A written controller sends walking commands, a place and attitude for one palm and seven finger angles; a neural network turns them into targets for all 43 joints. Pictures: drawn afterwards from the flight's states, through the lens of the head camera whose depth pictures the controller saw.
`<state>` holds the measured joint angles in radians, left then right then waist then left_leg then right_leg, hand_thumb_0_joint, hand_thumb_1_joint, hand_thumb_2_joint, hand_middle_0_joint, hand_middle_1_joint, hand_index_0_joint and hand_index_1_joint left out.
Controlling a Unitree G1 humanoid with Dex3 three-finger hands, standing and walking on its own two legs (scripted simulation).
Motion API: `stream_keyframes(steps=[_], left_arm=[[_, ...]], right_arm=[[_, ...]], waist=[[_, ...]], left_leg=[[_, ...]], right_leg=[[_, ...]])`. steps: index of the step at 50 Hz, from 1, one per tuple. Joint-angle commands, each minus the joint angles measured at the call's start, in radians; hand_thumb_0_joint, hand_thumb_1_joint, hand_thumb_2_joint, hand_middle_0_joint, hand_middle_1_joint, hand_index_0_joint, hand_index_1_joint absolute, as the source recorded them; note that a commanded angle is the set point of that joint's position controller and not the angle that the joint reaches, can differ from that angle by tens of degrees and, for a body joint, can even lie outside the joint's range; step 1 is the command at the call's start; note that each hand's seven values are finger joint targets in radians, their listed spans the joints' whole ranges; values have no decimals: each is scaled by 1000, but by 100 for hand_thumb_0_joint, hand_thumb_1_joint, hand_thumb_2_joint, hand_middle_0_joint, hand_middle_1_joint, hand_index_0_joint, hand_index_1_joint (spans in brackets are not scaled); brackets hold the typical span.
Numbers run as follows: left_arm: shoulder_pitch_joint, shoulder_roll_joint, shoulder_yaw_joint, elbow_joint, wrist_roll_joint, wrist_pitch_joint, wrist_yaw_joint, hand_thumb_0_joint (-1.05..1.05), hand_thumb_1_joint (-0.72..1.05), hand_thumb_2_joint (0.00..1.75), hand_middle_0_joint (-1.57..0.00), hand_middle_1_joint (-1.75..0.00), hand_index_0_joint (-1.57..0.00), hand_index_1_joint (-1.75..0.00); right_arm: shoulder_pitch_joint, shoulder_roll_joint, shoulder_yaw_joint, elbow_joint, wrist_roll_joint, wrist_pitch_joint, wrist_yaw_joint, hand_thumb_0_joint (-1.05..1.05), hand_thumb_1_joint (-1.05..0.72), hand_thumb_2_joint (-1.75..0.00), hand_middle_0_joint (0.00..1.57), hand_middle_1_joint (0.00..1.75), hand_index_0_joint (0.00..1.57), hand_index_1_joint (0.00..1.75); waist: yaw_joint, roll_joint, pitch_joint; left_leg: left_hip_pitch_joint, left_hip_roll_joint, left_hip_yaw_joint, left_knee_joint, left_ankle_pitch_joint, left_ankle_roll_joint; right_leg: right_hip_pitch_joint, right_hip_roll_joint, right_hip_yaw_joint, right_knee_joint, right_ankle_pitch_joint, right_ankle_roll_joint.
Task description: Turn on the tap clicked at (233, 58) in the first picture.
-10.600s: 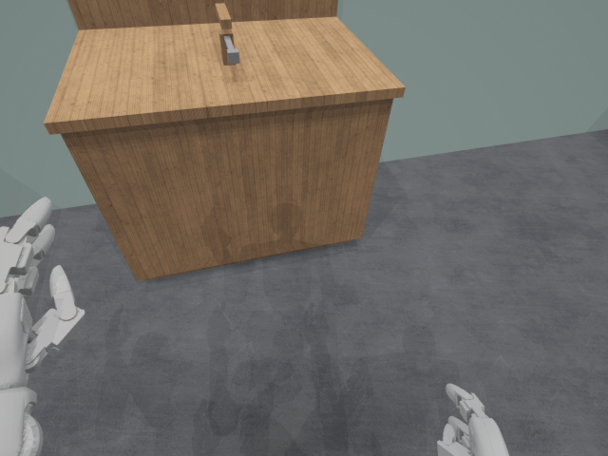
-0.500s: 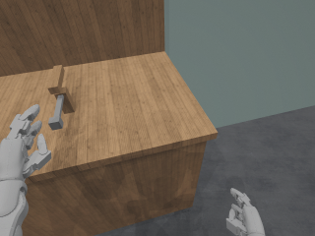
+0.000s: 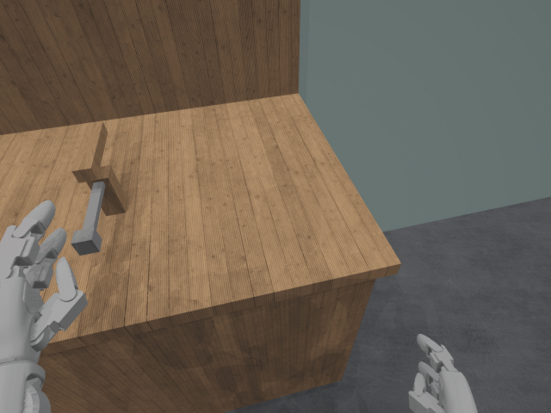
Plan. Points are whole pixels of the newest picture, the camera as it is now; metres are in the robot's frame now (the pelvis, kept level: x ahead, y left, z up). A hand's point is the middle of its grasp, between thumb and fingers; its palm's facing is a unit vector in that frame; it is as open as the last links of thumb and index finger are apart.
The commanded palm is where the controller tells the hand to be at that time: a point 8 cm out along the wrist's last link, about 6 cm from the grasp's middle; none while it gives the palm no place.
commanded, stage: turn the palm inward beside the body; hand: left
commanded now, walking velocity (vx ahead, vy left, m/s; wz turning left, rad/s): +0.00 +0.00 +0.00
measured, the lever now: (87, 241) +0.30 +0.32 +0.11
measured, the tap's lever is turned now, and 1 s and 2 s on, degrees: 0 0 0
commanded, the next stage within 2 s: reach beside the lever's end, fingers flat in 1.00 s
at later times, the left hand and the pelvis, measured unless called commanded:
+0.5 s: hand (66, 330) +0.16 +0.24 +0.15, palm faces +0.49 -0.86 -0.13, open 7.4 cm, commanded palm +0.10 +0.28 +0.16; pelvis -0.03 +0.01 +0.00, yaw +0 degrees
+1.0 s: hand (73, 341) +0.15 +0.23 +0.15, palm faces +0.52 -0.85 -0.11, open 7.4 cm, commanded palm +0.09 +0.27 +0.16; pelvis -0.03 -0.01 +0.00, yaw +1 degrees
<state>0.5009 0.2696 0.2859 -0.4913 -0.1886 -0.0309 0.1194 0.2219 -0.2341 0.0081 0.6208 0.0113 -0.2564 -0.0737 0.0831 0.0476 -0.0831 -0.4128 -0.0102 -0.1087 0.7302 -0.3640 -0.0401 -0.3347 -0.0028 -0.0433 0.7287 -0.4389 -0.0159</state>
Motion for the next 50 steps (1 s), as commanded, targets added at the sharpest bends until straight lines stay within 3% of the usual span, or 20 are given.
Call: stream_keyframes(steps=[1,4,5,11,14,15,16,17,21,25,26,30,31,34,35,38,40,41,45,50], left_arm=[[-34,118,80,-225,10,-11,31,0,90,90,-20,-30,-20,-30],[-56,123,71,-245,7,20,31,0,90,90,-20,-30,-20,-30],[-73,129,70,-264,21,25,36,0,90,90,-20,-30,-20,-30],[-87,98,28,-296,32,25,59,0,90,90,-20,-30,-20,-30],[-54,98,35,-279,15,34,68,0,90,90,-20,-30,-20,-30],[-50,107,46,-280,20,43,75,0,90,90,-20,-30,-20,-30],[-58,79,19,-283,17,46,76,0,90,90,-20,-30,-20,-30],[-47,81,23,-268,8,54,79,0,90,90,-20,-30,-20,-30],[-72,69,7,-290,1,70,93,0,90,90,-20,-30,-20,-30],[-78,104,38,-304,-2,72,112,0,90,90,-20,-30,-20,-30],[-93,73,6,-314,-2,69,114,0,90,90,-20,-30,-20,-30],[-79,93,32,-287,-16,82,118,0,90,90,-20,-30,-20,-30],[-84,65,4,-294,-22,83,114,0,90,90,-20,-30,-20,-30],[-80,76,7,-278,-24,97,109,0,90,90,-20,-30,-20,-30],[-82,91,20,-287,-15,99,112,0,90,90,-20,-30,-20,-30],[-83,76,9,-289,-22,97,111,0,90,90,-20,-30,-20,-30],[-80,99,34,-282,-20,94,115,0,90,90,-20,-30,-20,-30],[-92,68,4,-294,-20,87,112,0,90,90,-20,-30,-20,-30],[-80,101,36,-291,-18,73,115,0,90,90,-20,-30,-20,-30],[-70,89,27,-272,-22,71,105,0,90,90,-20,-30,-20,-30]], right_arm=[[-90,-110,-33,-165,5,-29,-12,0,-90,-90,20,30,20,30],[-96,-111,-28,-174,4,-20,-17,0,-90,-90,20,30,20,30],[-117,-109,-24,-173,8,-16,-18,0,-90,-90,20,30,20,30],[-119,-99,-13,-183,3,-8,-18,0,-90,-90,20,30,20,30],[-132,-100,-11,-183,1,-5,-19,0,-90,-90,20,30,20,30],[-151,-98,-6,-181,6,-1,-22,0,-90,-90,20,30,20,30],[-146,-94,-2,-185,5,2,-21,0,-90,-90,20,30,20,30],[-151,-96,-3,-189,5,3,-23,0,-90,-90,20,30,20,30],[-174,-95,5,-191,10,6,-31,0,-90,-90,20,30,20,30],[-189,-98,8,-183,8,-5,-38,0,-90,-90,20,30,20,30],[-187,-95,10,-186,9,-5,-37,0,-90,-90,20,30,20,30],[-200,-98,12,-172,10,-16,-42,0,-90,-90,20,30,20,30],[-200,-94,13,-177,11,-17,-42,0,-90,-90,20,30,20,30],[-200,-99,13,-176,10,-18,-44,0,-90,-90,20,30,20,30],[-204,-97,14,-172,14,-19,-45,0,-90,-90,20,30,20,30],[-198,-98,12,-178,9,-24,-44,0,-90,-90,20,30,20,30],[-197,-100,13,-169,8,-26,-45,0,-90,-90,20,30,20,30],[-198,-95,13,-174,9,-28,-44,0,-90,-90,20,30,20,30],[-191,-100,9,-167,5,-35,-42,0,-90,-90,20,30,20,30],[-185,-99,6,-168,6,-36,-43,0,-90,-90,20,30,20,30]], waist=[[-1,-42,-112],[1,-51,-102],[2,-21,-97],[-3,11,-105],[4,1,-97],[12,36,-78],[4,31,-72],[5,3,-60],[-1,1,-36],[4,8,-33],[-6,4,-31],[2,9,-12],[-5,-3,-10],[-2,-15,8],[2,14,12],[-3,-29,4],[1,-20,11],[-7,-17,9],[0,6,-6],[0,-5,-3]], left_leg=[[129,-2,73,-57,451,58],[130,1,62,-70,433,58],[143,1,61,-73,432,56],[142,3,43,-91,352,46],[126,1,42,-99,304,47],[119,0,39,-110,274,44],[113,0,36,-113,252,43],[103,1,35,-118,219,46],[86,-5,32,-131,126,51],[79,-11,29,-136,63,54],[76,-11,29,-136,53,53],[63,-17,29,-137,2,56],[62,-17,33,-134,0,58],[46,-21,40,-128,-24,61],[52,-21,38,-133,-26,59],[53,-21,40,-120,-1,63],[56,-22,40,-117,9,63],[60,-22,43,-114,12,62],[71,-22,47,-101,46,63],[76,-21,53,-93,74,64]], right_leg=[[15,-20,-57,-98,504,2],[14,-19,-58,-105,468,3],[9,-17,-54,-105,453,0],[-16,-9,-60,-111,336,-9],[-13,-8,-59,-123,300,-10],[-18,-7,-58,-124,270,-13],[-27,-7,-61,-127,249,-14],[-32,-5,-63,-135,225,-12],[-48,-6,-57,-151,151,-10],[-50,-5,-48,-163,100,-8],[-58,-6,-50,-162,91,-8],[-59,-7,-38,-181,49,-7],[-60,-9,-37,-185,45,-5],[-67,-11,-28,-201,13,-2],[-63,-11,-26,-200,13,-5],[-62,-12,-23,-205,27,-1],[-63,-11,-23,-210,34,-2],[-66,-14,-20,-209,36,-1],[-57,-15,-15,-210,67,-2],[-53,-17,-10,-215,99,0]])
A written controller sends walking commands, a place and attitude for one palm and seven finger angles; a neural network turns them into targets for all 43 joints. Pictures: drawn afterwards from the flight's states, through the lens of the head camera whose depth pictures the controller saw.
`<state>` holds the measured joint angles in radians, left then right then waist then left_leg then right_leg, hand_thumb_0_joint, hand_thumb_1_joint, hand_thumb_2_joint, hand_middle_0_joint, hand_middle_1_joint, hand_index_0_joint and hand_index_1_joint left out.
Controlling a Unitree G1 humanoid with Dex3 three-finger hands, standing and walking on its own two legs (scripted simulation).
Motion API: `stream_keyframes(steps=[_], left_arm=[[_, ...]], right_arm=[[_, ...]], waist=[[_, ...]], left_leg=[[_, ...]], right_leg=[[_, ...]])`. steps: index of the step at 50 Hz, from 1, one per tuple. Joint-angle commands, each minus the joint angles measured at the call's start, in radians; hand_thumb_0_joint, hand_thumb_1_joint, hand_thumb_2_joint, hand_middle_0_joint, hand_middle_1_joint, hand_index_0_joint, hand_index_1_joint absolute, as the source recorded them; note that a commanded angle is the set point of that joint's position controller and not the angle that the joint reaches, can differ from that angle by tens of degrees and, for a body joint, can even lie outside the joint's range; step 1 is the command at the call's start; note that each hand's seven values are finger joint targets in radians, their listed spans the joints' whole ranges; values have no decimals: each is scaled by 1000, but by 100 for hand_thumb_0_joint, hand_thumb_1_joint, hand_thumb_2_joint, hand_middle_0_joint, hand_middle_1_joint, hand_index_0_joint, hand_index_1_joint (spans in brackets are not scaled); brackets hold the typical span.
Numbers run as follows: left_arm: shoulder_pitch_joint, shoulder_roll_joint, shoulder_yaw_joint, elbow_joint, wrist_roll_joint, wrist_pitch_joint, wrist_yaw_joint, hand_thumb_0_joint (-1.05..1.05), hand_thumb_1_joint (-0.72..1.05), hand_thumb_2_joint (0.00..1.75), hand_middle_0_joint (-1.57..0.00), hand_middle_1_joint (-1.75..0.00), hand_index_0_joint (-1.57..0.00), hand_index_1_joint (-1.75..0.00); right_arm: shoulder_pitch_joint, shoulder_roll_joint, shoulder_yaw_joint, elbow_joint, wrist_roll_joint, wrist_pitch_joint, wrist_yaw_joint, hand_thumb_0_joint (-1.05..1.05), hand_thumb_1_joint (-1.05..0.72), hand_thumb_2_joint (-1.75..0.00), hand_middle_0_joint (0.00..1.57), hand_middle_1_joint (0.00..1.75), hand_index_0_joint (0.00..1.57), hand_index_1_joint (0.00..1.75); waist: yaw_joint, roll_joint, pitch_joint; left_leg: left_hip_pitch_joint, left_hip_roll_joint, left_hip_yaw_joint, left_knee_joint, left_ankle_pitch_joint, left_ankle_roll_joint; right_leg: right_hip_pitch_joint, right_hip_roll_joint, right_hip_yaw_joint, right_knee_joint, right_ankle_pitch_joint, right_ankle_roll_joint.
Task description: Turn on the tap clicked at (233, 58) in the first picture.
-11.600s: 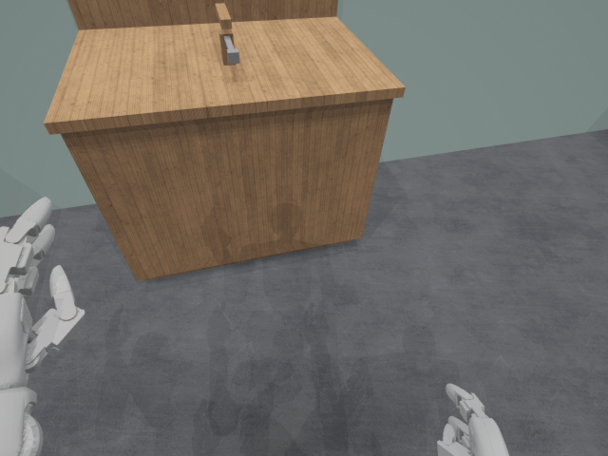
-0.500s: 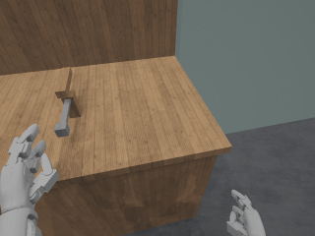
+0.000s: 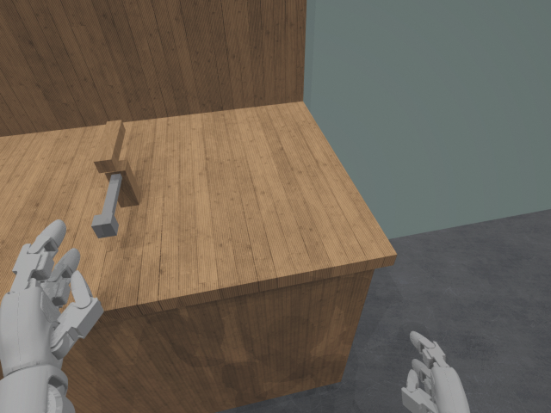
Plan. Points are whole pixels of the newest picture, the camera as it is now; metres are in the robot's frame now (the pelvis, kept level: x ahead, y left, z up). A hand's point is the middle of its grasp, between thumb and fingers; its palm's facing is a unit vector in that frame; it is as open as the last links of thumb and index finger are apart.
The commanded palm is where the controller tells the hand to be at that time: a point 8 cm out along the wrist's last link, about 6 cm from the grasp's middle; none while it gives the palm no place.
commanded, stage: reach beside the lever's end, fingers flat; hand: left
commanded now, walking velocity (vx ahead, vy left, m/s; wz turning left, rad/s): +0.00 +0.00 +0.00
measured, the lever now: (105, 225) +0.34 +0.32 +0.11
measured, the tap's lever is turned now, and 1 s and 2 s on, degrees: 0 0 0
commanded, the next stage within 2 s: none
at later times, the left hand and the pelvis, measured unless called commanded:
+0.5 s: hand (90, 291) +0.20 +0.25 +0.14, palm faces +0.52 -0.85 -0.11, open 7.4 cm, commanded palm +0.15 +0.30 +0.15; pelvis +0.02 +0.01 +0.00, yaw +0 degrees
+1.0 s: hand (89, 279) +0.23 +0.28 +0.12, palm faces +0.54 -0.84 -0.11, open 7.5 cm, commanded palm +0.19 +0.32 +0.13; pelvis +0.01 +0.01 +0.00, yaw -1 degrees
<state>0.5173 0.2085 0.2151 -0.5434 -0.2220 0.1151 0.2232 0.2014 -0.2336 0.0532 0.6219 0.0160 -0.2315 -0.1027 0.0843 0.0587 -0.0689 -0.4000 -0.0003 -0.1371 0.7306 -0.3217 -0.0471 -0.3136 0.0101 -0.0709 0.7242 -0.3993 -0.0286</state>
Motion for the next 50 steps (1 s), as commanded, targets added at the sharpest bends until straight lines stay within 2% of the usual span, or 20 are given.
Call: stream_keyframes(steps=[1,7,10,13,15,17,19,20,22,24,25,27,30,31,38,40,42,45,48,50], left_arm=[[-89,129,80,-230,9,-78,-2,0,90,90,-20,-30,-20,-30],[-42,138,107,-206,5,-80,-8,0,90,90,-20,-30,-20,-30],[-21,163,151,-186,0,-84,-11,0,90,90,-20,-30,-20,-30],[-44,147,142,-178,-10,-99,-23,0,90,90,-20,-30,-20,-30],[-80,171,166,-173,-8,-111,-26,0,90,90,-20,-30,-20,-30],[-94,139,127,-171,-4,-132,-32,0,90,90,-20,-30,-20,-30],[-115,158,145,-154,-7,-148,-37,0,90,90,-20,-30,-20,-30],[-112,166,151,-158,-1,-154,-38,0,90,90,-20,-30,-20,-30],[-116,137,115,-143,0,-161,-47,0,90,90,-20,-30,-20,-30],[-111,155,141,-113,-8,-158,-49,0,90,90,-20,-30,-20,-30],[-89,172,166,-97,-7,-152,-49,0,90,90,-20,-30,-20,-30],[-109,153,148,-83,-9,-142,-51,0,90,90,-20,-30,-20,-30],[-134,181,177,-86,-1,-136,-35,0,90,90,-20,-29,-20,-29],[-168,157,148,-99,5,-142,-29,0,90,90,-19,-29,-19,-29],[-234,165,149,-32,12,-169,-11,0,90,90,-19,-27,-19,-27],[-226,186,170,-5,18,-161,-13,0,90,90,-19,-26,-19,-26],[-239,165,149,4,17,-154,-16,0,90,90,-19,-26,-19,-26],[-274,202,190,34,12,-149,-15,0,90,90,-18,-25,-18,-25],[-317,192,184,56,6,-160,-18,0,90,90,-18,-24,-18,-24],[-356,221,207,76,13,-168,-15,0,90,90,-18,-24,-18,-24]], right_arm=[[-159,-99,-37,-173,-1,-61,-13,0,-90,-90,20,30,20,30],[-142,-101,-46,-174,-3,-52,-10,0,-90,-90,20,30,20,30],[-137,-103,-49,-167,0,-44,-7,0,-90,-90,20,30,20,30],[-128,-103,-54,-170,-1,-37,-7,0,-90,-90,20,30,20,30],[-129,-103,-53,-160,0,-38,-10,0,-90,-90,20,30,20,30],[-126,-102,-54,-164,0,-45,-8,0,-90,-90,20,30,20,30],[-117,-107,-57,-153,-2,-52,-9,0,-90,-90,20,30,20,30],[-126,-106,-57,-151,0,-55,-9,0,-90,-90,20,30,20,30],[-117,-107,-57,-154,-3,-60,-6,0,-90,-90,20,30,20,30],[-115,-111,-60,-149,-3,-59,-8,0,-90,-90,20,30,20,30],[-123,-110,-61,-145,-1,-56,-10,0,-90,-90,20,30,20,30],[-123,-108,-59,-152,0,-48,-10,0,-90,-90,20,30,20,30],[-132,-106,-57,-148,3,-41,-10,0,-90,-90,20,30,20,30],[-129,-102,-54,-152,1,-41,-7,0,-90,-90,20,30,20,30],[-133,-113,-57,-142,-7,-40,-5,0,-90,-90,20,30,20,30],[-142,-112,-56,-135,-4,-31,-7,0,-90,-90,20,30,20,30],[-137,-109,-55,-143,-3,-26,-5,0,-90,-90,20,30,20,30],[-149,-111,-54,-133,-2,-16,-11,0,-90,-90,20,30,20,30],[-142,-111,-55,-133,-4,-13,-11,0,-90,-90,20,30,20,30],[-151,-109,-54,-119,0,-9,-14,0,-90,-90,20,30,20,30]], waist=[[-6,-32,-28],[2,-60,-59],[10,-36,-60],[0,-64,-67],[-1,-22,-56],[-11,-25,-51],[-16,-32,-64],[-8,4,-67],[-18,-21,-75],[-13,-46,-82],[-1,-28,-88],[-7,-51,-75],[1,16,-66],[-11,21,-69],[-23,-33,-84],[-14,7,-87],[-17,6,-88],[-19,-10,-77],[-27,-29,-82],[-31,16,-70]], left_leg=[[63,-32,78,-95,48,71],[73,-30,86,-84,130,71],[75,-30,89,-83,166,68],[76,-29,92,-76,183,69],[78,-31,89,-81,176,67],[84,-30,86,-80,170,67],[85,-28,82,-79,175,67],[90,-30,81,-83,176,66],[92,-28,77,-83,177,65],[82,-29,75,-87,174,65],[84,-31,76,-92,179,64],[74,-30,78,-97,167,63],[74,-29,71,-111,153,57],[83,-28,70,-109,155,56],[66,-29,62,-109,103,59],[68,-29,66,-116,110,56],[67,-30,67,-116,108,55],[62,-30,66,-122,94,58],[58,-30,68,-117,92,58],[60,-32,69,-121,76,58]], right_leg=[[-66,-32,13,-201,84,13],[-36,-29,5,-178,202,14],[-21,-29,2,-169,255,11],[-24,-29,2,-164,284,15],[-30,-28,4,-166,269,12],[-47,-27,0,-164,250,11],[-45,-25,0,-160,255,10],[-40,-26,0,-158,251,7],[-46,-25,-5,-152,251,8],[-33,-24,-3,-156,254,8],[-23,-23,-3,-155,259,6],[-30,-23,-6,-157,247,8],[-35,-21,-7,-158,210,1],[-45,-21,-9,-154,207,1],[-57,-13,-4,-156,153,4],[-48,-14,-1,-155,159,0],[-48,-14,-2,-156,160,0],[-47,-11,2,-168,151,2],[-53,-9,2,-167,147,4],[-61,-9,8,-173,131,2]])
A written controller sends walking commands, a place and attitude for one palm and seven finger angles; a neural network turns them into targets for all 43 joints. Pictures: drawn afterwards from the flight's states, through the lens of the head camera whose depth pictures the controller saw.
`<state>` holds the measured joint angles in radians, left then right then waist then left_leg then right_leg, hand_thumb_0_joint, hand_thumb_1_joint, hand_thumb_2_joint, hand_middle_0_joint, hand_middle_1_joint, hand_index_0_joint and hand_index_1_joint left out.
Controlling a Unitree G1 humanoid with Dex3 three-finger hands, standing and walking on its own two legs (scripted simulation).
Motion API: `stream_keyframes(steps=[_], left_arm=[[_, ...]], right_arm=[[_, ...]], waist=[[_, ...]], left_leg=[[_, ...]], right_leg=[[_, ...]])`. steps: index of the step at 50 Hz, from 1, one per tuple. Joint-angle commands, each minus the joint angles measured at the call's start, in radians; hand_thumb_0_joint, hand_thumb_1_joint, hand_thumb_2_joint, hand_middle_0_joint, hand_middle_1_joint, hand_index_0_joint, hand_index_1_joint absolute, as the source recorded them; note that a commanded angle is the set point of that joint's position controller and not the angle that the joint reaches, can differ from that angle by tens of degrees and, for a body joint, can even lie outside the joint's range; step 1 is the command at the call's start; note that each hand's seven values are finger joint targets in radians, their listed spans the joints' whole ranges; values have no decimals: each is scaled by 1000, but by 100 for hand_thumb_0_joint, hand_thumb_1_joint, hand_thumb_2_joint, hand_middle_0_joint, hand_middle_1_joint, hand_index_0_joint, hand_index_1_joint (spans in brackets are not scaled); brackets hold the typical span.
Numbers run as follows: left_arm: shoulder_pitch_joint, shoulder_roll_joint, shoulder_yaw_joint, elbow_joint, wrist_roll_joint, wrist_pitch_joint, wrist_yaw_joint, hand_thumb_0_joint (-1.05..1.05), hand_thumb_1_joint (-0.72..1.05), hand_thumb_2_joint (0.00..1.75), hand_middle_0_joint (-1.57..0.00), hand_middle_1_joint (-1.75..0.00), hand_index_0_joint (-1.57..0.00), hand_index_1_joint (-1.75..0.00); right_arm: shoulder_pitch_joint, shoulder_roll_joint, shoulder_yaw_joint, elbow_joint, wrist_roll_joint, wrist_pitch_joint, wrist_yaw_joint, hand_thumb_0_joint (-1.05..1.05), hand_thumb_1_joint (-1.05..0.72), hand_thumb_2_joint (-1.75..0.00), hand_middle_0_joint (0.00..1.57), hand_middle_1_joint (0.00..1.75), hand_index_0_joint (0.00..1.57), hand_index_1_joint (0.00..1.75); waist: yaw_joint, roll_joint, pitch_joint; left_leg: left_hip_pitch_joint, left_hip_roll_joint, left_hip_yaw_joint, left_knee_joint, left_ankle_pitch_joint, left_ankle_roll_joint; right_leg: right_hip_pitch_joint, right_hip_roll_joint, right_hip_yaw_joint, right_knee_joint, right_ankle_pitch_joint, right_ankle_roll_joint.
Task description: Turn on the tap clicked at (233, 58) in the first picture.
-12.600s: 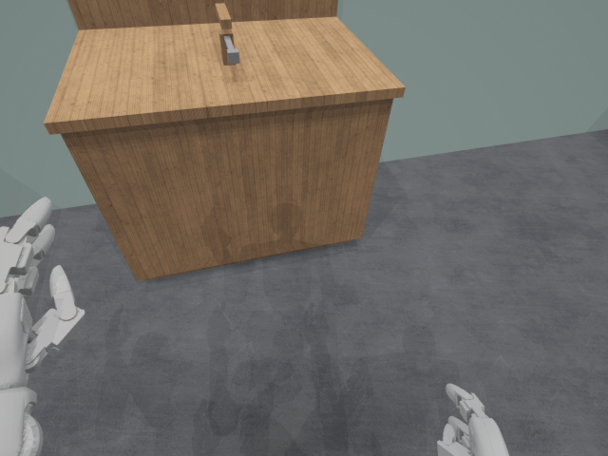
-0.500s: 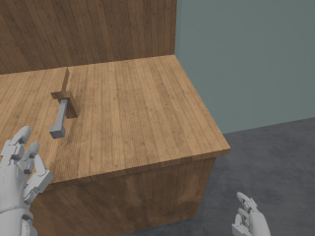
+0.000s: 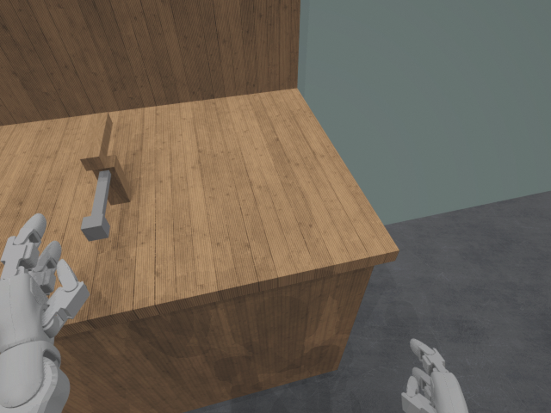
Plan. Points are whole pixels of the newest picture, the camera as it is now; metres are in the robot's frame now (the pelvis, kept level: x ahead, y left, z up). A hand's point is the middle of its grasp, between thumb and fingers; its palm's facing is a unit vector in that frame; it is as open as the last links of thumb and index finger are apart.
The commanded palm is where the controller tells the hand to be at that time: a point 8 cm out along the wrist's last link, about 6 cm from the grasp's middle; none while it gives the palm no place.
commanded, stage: reach beside the lever's end, fingers flat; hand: left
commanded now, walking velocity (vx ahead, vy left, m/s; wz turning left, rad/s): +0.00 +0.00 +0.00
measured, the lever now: (95, 227) +0.33 +0.31 +0.10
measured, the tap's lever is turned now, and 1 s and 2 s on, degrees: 0 0 0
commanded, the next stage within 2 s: push the lever round in 1.30 s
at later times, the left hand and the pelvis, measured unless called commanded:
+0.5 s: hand (66, 273) +0.25 +0.31 +0.11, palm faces +0.60 -0.79 -0.11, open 7.7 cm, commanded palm +0.21 +0.35 +0.11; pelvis +0.00 +0.00 +0.00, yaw +0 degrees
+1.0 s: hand (71, 257) +0.28 +0.33 +0.09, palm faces +0.57 -0.82 -0.10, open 7.8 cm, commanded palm +0.24 +0.36 +0.09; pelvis +0.00 +0.01 +0.00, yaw -1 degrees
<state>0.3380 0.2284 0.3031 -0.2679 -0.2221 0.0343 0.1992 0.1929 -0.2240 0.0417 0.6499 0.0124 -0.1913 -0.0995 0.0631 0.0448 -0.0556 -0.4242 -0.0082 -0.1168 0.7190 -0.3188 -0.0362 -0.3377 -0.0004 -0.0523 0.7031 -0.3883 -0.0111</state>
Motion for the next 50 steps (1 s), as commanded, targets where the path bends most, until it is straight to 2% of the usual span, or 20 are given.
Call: stream_keyframes(steps=[1,4,5,8,13,15,16,17,22,26,29,33,35,36,37,42,44,45,46,50], left_arm=[[-199,189,107,-193,13,-94,10,0,90,90,-18,-24,-18,-24],[-198,195,114,-152,11,-104,-2,0,90,90,-18,-23,-18,-23],[-207,217,133,-149,17,-105,-3,0,90,90,-18,-22,-18,-22],[-207,199,116,-119,8,-110,-20,0,90,90,-17,-22,-17,-22],[-200,236,178,-62,-7,-119,-32,0,90,90,-17,-20,-17,-20],[-207,274,218,-45,-3,-124,-31,0,90,90,-17,-20,-17,-20],[-244,243,185,-47,-2,-129,-33,0,90,90,-17,-20,-17,-20],[-256,262,202,-30,-4,-134,-34,0,90,90,-16,-19,-16,-19],[-351,281,211,35,-5,-176,-62,0,90,90,-16,-18,-16,-18],[-377,306,227,105,-12,-189,-101,0,90,90,-16,-17,-16,-17],[-395,342,259,170,-28,-184,-128,0,90,90,-16,-16,-16,-16],[-433,350,266,209,-25,-188,-136,0,90,90,-15,-15,-15,-15],[-443,379,292,214,-12,-200,-129,0,90,90,-15,-15,-15,-15],[-471,364,273,197,-8,-211,-127,0,90,90,-15,-15,-15,-15],[-445,364,277,207,-7,-216,-128,0,90,90,-15,-15,-15,-15],[-471,339,250,220,0,-240,-121,0,90,90,-15,-15,-15,-15],[-466,349,262,265,-6,-229,-125,0,90,90,-15,-15,-15,-15],[-455,381,300,291,0,-225,-120,0,90,90,-15,-15,-15,-15],[-474,351,264,262,0,-226,-124,0,90,90,-15,-15,-15,-15],[-517,349,245,222,16,-231,-107,0,90,90,-15,-15,-15,-15]], right_arm=[[-136,-118,-42,-149,2,-49,-17,0,-90,-90,20,30,20,30],[-130,-125,-47,-147,-1,-52,-13,0,-90,-90,20,30,20,30],[-135,-124,-47,-140,3,-50,-14,0,-90,-90,20,30,20,30],[-125,-128,-50,-146,2,-51,-12,0,-90,-90,20,30,20,30],[-112,-133,-61,-141,2,-44,-11,0,-90,-90,20,30,20,30],[-120,-132,-61,-132,6,-35,-13,0,-90,-90,20,30,20,30],[-113,-128,-59,-136,3,-34,-12,0,-90,-90,20,30,20,30],[-107,-129,-61,-131,5,-35,-11,0,-90,-90,20,30,20,30],[-100,-138,-63,-112,5,-40,-14,0,-90,-90,20,30,20,30],[-93,-144,-66,-101,8,-43,-20,0,-90,-90,20,30,20,30],[-84,-153,-69,-98,10,-44,-26,0,-90,-90,20,30,20,30],[-77,-154,-71,-99,10,-40,-24,0,-90,-90,20,30,20,30],[-75,-155,-72,-92,9,-40,-22,0,-90,-90,20,30,20,30],[-66,-155,-73,-97,6,-39,-18,0,-90,-90,20,30,20,30],[-63,-155,-77,-98,5,-41,-14,0,-90,-90,20,30,20,30],[-55,-160,-79,-99,5,-40,-5,0,-90,-90,20,30,20,30],[-53,-164,-79,-96,7,-35,-7,0,-90,-90,20,30,20,30],[-52,-164,-81,-89,9,-28,-9,0,-90,-90,20,30,20,30],[-57,-163,-79,-102,8,-27,-8,0,-90,-90,20,30,20,30],[-63,-159,-75,-104,6,-30,-8,0,-90,-90,20,30,20,30]], waist=[[-16,22,-90],[-10,20,-116],[-9,49,-120],[-11,21,-133],[-4,-36,-144],[3,6,-132],[-10,15,-138],[-12,22,-126],[-32,17,-129],[-30,35,-156],[-24,3,-168],[-26,18,-171],[-20,55,-190],[-32,50,-202],[-22,67,-212],[-36,42,-200],[-35,19,-183],[-25,16,-176],[-32,33,-185],[-34,79,-195]], left_leg=[[85,-25,46,-111,62,46],[85,-25,49,-104,89,47],[92,-25,49,-106,98,46],[88,-25,54,-100,110,48],[78,-25,62,-91,157,50],[73,-26,66,-93,152,48],[77,-29,68,-89,154,50],[72,-27,66,-86,147,49],[67,-29,64,-76,131,55],[65,-30,64,-73,136,56],[48,-29,60,-74,131,57],[52,-29,58,-72,139,57],[62,-28,54,-69,157,56],[73,-26,51,-65,173,56],[73,-24,50,-63,181,53],[68,-19,41,-61,175,52],[45,-19,39,-64,156,52],[39,-19,38,-69,151,52],[40,-21,41,-69,141,53],[61,-18,33,-73,126,51]], right_leg=[[-41,2,-13,-149,109,-15],[-25,4,-11,-143,138,-17],[-22,4,-10,-141,146,-19],[-16,4,-10,-141,168,-16],[6,6,-9,-136,239,-12],[4,6,-7,-137,230,-14],[-4,4,-6,-134,233,-12],[-13,6,-4,-136,224,-13],[-37,10,0,-132,207,-12],[-31,9,4,-125,217,-12],[-20,10,5,-127,215,-11],[-29,13,1,-123,222,-10],[-27,15,-1,-111,232,-13],[-34,15,-5,-104,246,-13],[-31,17,-5,-99,248,-15],[-56,22,-12,-87,234,-15],[-61,22,-12,-90,220,-14],[-56,23,-13,-91,214,-15],[-61,20,-11,-92,205,-13],[-74,22,-11,-88,179,-17]])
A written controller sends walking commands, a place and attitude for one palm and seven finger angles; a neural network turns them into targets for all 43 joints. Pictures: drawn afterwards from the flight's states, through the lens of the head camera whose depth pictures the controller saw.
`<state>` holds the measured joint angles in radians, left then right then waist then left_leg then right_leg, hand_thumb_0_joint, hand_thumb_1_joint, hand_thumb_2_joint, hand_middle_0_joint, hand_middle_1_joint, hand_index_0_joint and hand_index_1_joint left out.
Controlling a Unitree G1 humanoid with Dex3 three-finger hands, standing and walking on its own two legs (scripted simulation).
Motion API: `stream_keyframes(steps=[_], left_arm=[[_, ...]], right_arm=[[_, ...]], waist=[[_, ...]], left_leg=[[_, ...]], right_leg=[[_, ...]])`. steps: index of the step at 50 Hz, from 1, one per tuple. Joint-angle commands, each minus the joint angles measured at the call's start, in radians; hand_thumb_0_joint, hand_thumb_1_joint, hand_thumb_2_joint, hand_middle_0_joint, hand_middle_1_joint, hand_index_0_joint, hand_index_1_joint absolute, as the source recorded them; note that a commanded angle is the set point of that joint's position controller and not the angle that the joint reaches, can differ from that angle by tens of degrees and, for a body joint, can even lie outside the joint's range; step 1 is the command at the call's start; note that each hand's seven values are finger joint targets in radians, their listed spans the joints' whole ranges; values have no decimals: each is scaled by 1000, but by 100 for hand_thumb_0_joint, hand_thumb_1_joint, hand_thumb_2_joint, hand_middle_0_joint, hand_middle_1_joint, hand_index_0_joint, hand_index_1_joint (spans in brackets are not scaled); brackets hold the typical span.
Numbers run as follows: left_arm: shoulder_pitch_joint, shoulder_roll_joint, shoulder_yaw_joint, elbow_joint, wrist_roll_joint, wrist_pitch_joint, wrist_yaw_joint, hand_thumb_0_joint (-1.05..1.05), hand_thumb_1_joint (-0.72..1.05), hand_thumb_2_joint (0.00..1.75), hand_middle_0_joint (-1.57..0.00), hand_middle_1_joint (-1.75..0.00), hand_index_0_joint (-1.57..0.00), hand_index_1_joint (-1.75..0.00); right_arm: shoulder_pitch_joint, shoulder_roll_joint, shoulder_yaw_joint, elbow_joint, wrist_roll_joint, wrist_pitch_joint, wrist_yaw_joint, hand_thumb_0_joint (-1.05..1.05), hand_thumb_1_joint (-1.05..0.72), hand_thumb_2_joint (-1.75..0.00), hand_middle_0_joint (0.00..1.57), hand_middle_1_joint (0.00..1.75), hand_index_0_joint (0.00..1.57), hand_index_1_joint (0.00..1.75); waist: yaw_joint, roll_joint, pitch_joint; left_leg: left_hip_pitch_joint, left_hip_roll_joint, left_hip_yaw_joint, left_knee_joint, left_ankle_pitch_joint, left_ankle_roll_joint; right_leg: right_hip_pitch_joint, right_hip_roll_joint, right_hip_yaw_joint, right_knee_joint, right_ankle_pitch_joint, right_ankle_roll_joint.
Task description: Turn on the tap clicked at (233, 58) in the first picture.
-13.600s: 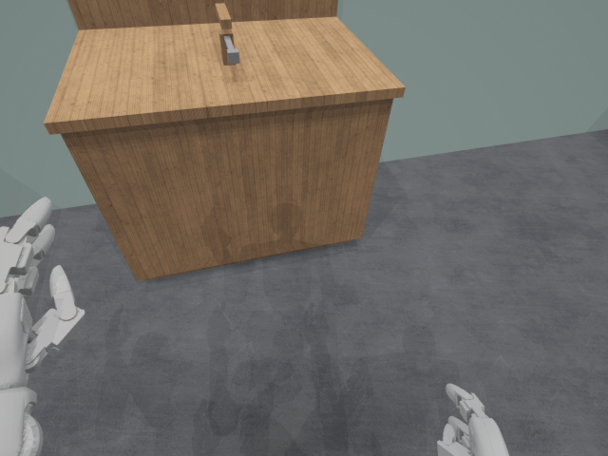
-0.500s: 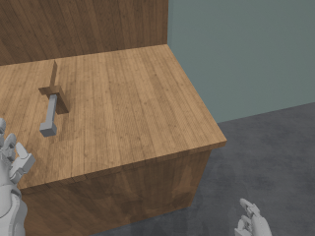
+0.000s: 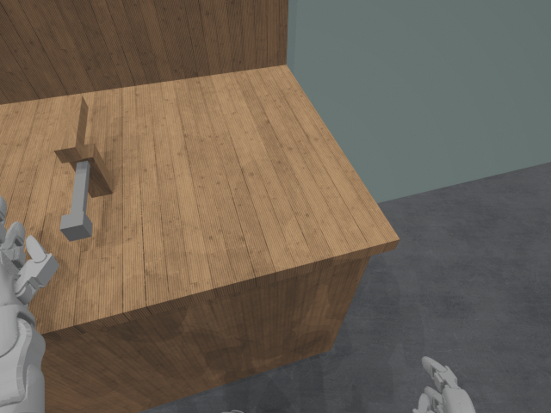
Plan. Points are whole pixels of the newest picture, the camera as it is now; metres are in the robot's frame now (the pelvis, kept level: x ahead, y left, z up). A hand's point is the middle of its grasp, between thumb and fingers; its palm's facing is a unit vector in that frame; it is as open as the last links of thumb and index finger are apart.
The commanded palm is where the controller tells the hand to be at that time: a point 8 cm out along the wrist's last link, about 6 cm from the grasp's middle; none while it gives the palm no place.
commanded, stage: reach beside the lever's end, fingers flat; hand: left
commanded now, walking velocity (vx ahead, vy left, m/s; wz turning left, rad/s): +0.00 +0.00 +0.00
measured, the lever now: (76, 226) +0.32 +0.31 +0.11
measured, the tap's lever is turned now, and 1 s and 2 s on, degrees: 0 0 21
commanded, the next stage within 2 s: push the lever round in 0.30 s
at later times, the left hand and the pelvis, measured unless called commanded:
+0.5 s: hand (58, 260) +0.27 +0.32 +0.09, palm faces +0.59 -0.80 -0.10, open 7.8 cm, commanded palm +0.23 +0.35 +0.10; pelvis +0.00 +0.00 +0.00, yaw +0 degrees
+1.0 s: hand (72, 263) +0.27 +0.29 +0.09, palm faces +0.58 -0.81 -0.08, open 7.8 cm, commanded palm +0.23 +0.33 +0.10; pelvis +0.00 -0.01 +0.00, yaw +0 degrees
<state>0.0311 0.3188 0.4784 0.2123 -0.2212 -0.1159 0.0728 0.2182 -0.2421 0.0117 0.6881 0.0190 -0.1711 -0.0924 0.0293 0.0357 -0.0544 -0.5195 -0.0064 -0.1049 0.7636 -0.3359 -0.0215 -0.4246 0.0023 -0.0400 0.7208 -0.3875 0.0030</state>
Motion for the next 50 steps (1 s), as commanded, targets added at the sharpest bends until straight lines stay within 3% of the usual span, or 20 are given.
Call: stream_keyframes(steps=[1,5,6,9,12,15,21,25,26,27,30,33,35,36,40,41,42,44,48,50], left_arm=[[-216,267,78,-271,19,-90,27,0,90,90,-15,-15,-15,-15],[-173,269,86,-279,28,-107,43,0,90,90,-15,-15,-15,-15],[-152,236,61,-292,25,-109,43,0,90,90,-15,-15,-15,-15],[-111,235,68,-262,13,-87,35,0,90,90,-15,-15,-15,-15],[-134,236,72,-225,6,-62,32,0,90,90,-15,-15,-15,-15],[-157,228,60,-269,13,-62,36,0,90,90,-15,-15,-15,-15],[-239,224,30,-290,33,-107,46,0,90,90,-15,-15,-15,-15],[-216,248,54,-264,26,-101,39,0,90,90,-15,-15,-15,-15],[-200,216,32,-261,22,-94,34,0,90,90,-15,-15,-15,-15],[-183,239,49,-252,20,-86,33,0,90,90,-15,-15,-15,-15],[-149,222,42,-251,23,-66,40,0,90,90,-15,-15,-15,-15],[-165,229,57,-228,11,-55,47,0,90,90,-15,-15,-15,-15],[-139,244,78,-255,22,-63,61,0,90,90,-15,-15,-15,-15],[-143,208,48,-271,20,-70,64,0,90,90,-15,-15,-15,-15],[-151,228,58,-296,31,-98,71,0,90,90,-15,-15,-15,-15],[-145,186,25,-288,27,-101,67,0,90,90,-15,-15,-15,-15],[-152,206,38,-282,26,-106,65,0,90,90,-15,-15,-15,-15],[-154,173,1,-295,22,-108,57,0,90,90,-15,-15,-15,-15],[-156,201,28,-264,15,-97,53,0,90,90,-15,-15,-15,-15],[-180,218,40,-262,23,-91,60,0,90,90,-15,-15,-15,-15]], right_arm=[[-79,-141,-47,-142,-4,-50,-13,0,-90,-90,20,30,20,30],[-78,-138,-50,-139,-8,-46,-7,0,-90,-90,20,30,20,30],[-76,-136,-52,-147,-10,-46,-3,0,-90,-90,20,30,20,30],[-78,-138,-51,-151,-5,-39,-2,0,-90,-90,20,30,20,30],[-81,-138,-48,-149,2,-28,-6,0,-90,-90,20,30,20,30],[-94,-135,-45,-154,1,-29,-12,0,-90,-90,20,30,20,30],[-86,-135,-43,-143,-6,-34,-10,0,-90,-90,20,30,20,30],[-91,-138,-46,-138,-4,-32,-15,0,-90,-90,20,30,20,30],[-87,-136,-46,-145,-5,-32,-12,0,-90,-90,20,30,20,30],[-85,-137,-47,-146,-2,-30,-12,0,-90,-90,20,30,20,30],[-90,-135,-45,-151,0,-26,-9,0,-90,-90,20,30,20,30],[-85,-137,-46,-155,0,-16,-8,0,-90,-90,20,30,20,30],[-93,-133,-48,-159,-2,-11,-8,0,-90,-90,20,30,20,30],[-86,-130,-49,-165,-4,-12,-3,0,-90,-90,20,30,20,30],[-91,-128,-50,-156,-3,-11,1,0,-90,-90,20,30,20,30],[-85,-127,-50,-160,-4,-12,3,0,-90,-90,20,30,20,30],[-83,-132,-52,-157,-4,-13,2,0,-90,-90,20,30,20,30],[-91,-131,-52,-158,-3,-19,0,0,-90,-90,20,30,20,30],[-93,-135,-52,-151,-1,-17,-7,0,-90,-90,20,30,20,30],[-105,-132,-48,-146,0,-12,-13,0,-90,-90,20,30,20,30]], waist=[[-2,84,-219],[8,79,-244],[6,95,-258],[9,56,-223],[3,23,-173],[3,70,-182],[-23,68,-198],[-9,64,-224],[-8,61,-240],[0,63,-242],[8,64,-223],[0,-4,-196],[13,32,-204],[6,20,-221],[1,56,-208],[-5,36,-202],[-7,24,-201],[-11,40,-197],[-7,3,-203],[-4,26,-185]], left_leg=[[164,-18,18,-115,159,34],[171,-16,19,-102,208,32],[178,-18,25,-99,212,31],[150,-16,26,-104,201,31],[124,-16,24,-114,165,33],[144,-19,28,-113,161,36],[153,-18,21,-102,141,35],[151,-22,30,-94,158,37],[157,-23,34,-92,170,38],[149,-22,34,-92,177,37],[147,-23,33,-97,188,37],[116,-23,39,-94,179,40],[127,-24,44,-93,199,41],[137,-24,46,-89,208,41],[133,-20,49,-82,201,41],[130,-22,51,-82,189,41],[125,-21,48,-79,185,42],[131,-23,53,-79,172,43],[114,-26,53,-82,151,46],[112,-26,49,-90,132,45]], right_leg=[[20,21,-25,-100,189,-32],[40,23,-26,-86,227,-34],[39,21,-26,-86,235,-32],[39,22,-29,-93,234,-31],[28,23,-30,-105,210,-30],[21,21,-25,-106,200,-30],[-2,22,-23,-94,180,-31],[29,20,-17,-96,207,-31],[34,18,-17,-96,224,-30],[45,18,-16,-96,233,-31],[52,18,-20,-98,247,-30],[52,18,-19,-108,254,-24],[64,18,-16,-103,271,-26],[63,17,-18,-100,282,-24],[53,18,-11,-96,275,-26],[46,18,-12,-98,267,-24],[43,19,-11,-97,265,-25],[36,17,-7,-102,255,-24],[45,15,-3,-110,242,-21],[39,14,-4,-113,214,-23]])
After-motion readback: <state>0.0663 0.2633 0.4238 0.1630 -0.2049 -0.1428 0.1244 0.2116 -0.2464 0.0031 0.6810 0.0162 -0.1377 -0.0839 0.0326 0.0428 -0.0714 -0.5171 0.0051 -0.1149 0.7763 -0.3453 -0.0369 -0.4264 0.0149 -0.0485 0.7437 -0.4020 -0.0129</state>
